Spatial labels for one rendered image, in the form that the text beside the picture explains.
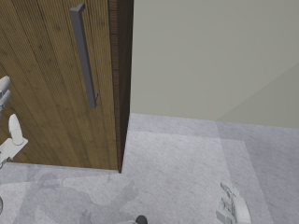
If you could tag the right robot hand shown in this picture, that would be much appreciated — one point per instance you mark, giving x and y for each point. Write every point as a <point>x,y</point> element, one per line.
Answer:
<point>236,210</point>

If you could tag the wardrobe door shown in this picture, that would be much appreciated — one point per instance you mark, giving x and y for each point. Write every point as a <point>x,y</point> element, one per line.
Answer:
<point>39,53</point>

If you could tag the left robot hand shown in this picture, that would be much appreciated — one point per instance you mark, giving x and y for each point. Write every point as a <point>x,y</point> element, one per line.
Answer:
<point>13,146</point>

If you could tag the handle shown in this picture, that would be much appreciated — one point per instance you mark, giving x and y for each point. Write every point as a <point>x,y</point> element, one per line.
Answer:
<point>79,32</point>

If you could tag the robot left foot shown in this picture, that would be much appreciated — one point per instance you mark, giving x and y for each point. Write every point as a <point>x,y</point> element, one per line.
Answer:
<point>141,220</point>

